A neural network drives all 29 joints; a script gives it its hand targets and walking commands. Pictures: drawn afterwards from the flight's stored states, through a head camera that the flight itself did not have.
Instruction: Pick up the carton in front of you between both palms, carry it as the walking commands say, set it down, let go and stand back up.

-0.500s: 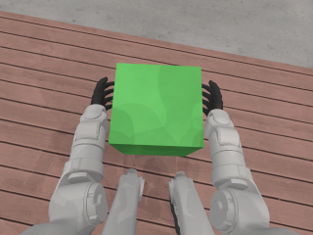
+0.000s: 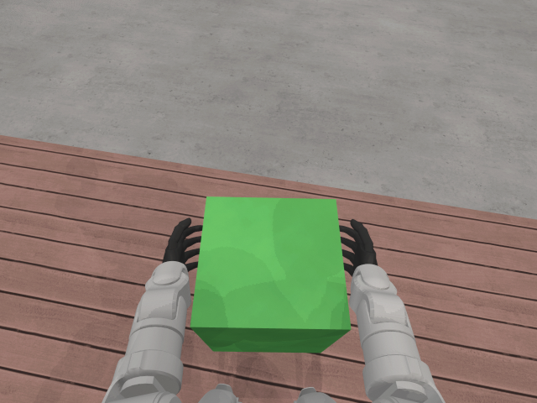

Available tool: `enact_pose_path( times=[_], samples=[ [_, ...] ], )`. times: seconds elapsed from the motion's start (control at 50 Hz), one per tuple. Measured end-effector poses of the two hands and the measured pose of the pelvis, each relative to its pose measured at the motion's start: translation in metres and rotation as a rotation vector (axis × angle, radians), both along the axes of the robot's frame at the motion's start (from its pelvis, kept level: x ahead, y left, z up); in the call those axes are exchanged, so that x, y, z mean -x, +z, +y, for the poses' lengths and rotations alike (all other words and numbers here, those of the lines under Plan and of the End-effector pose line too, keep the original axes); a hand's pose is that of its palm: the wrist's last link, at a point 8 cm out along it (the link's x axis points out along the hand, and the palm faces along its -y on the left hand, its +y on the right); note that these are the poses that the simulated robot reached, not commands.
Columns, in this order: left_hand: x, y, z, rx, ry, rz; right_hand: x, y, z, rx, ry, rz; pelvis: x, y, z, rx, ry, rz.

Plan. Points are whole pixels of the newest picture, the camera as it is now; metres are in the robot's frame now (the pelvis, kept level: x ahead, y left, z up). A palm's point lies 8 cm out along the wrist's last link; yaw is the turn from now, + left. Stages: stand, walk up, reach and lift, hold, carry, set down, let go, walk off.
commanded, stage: reach and lift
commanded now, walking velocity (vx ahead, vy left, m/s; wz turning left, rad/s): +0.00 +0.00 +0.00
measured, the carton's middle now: (268, 282) +0.32 +0.00 -0.10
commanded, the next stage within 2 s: hold in 1.32 s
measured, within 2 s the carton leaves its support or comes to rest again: neither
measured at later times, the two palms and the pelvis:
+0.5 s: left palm (163, 261) +0.29 +0.15 +0.06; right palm (389, 260) +0.29 -0.15 +0.07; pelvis +0.00 +0.00 +0.04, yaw +0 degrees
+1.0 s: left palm (161, 250) +0.30 +0.15 +0.07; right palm (390, 251) +0.30 -0.15 +0.08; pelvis +0.01 +0.00 +0.05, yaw +0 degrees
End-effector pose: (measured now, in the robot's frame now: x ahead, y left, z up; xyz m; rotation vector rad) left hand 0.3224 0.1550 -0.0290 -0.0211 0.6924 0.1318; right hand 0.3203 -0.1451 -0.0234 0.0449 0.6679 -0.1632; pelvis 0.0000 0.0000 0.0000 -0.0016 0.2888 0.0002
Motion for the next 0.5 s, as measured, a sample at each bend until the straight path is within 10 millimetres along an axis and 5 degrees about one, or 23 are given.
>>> enact_pose_path(
  times=[0.3,0.5],
  samples=[
    [0.023,0.084,-0.006,-0.025,-0.002,-0.026,0.018,0.083,-0.007,0.027,0.041,-0.026,-0.015,0.042,-0.001,-0.003,-0.003,-0.265],
    [0.033,0.091,-0.006,-0.035,-0.01,0.017,0.028,0.09,-0.006,0.038,0.052,0.018,0.0,0.043,-0.002,-0.003,-0.005,-0.346]
  ],
)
